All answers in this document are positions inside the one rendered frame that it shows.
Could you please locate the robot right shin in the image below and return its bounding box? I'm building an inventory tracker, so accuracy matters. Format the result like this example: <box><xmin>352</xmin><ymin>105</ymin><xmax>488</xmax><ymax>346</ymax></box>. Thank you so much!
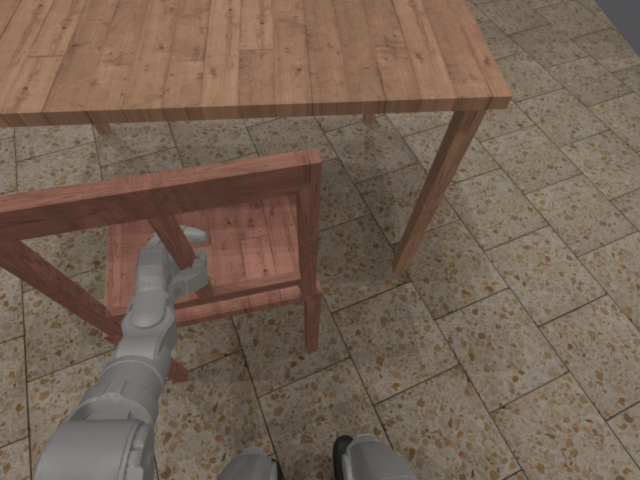
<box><xmin>345</xmin><ymin>434</ymin><xmax>374</xmax><ymax>454</ymax></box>

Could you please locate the chair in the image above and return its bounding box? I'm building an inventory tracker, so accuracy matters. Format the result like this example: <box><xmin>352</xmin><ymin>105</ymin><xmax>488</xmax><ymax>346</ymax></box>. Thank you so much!
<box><xmin>0</xmin><ymin>148</ymin><xmax>322</xmax><ymax>383</ymax></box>

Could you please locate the left robot upper arm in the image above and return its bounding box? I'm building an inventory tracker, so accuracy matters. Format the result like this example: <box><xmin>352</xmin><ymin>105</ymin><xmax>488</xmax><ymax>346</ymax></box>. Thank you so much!
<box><xmin>38</xmin><ymin>419</ymin><xmax>155</xmax><ymax>480</ymax></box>

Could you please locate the robot right foot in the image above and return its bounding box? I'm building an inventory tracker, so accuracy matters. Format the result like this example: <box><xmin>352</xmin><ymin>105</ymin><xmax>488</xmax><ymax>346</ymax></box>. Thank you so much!
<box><xmin>333</xmin><ymin>435</ymin><xmax>353</xmax><ymax>480</ymax></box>

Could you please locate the left robot hand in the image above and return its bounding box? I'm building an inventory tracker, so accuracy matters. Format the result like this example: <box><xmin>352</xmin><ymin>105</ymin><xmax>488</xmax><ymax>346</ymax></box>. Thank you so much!
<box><xmin>134</xmin><ymin>225</ymin><xmax>208</xmax><ymax>301</ymax></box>

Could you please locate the table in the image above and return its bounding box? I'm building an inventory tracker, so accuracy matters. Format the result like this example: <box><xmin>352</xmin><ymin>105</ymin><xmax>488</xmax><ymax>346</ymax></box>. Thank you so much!
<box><xmin>0</xmin><ymin>0</ymin><xmax>513</xmax><ymax>273</ymax></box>

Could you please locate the robot left forearm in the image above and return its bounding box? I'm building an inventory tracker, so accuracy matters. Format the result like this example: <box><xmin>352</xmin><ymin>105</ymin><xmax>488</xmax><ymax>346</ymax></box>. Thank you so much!
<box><xmin>32</xmin><ymin>290</ymin><xmax>178</xmax><ymax>480</ymax></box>

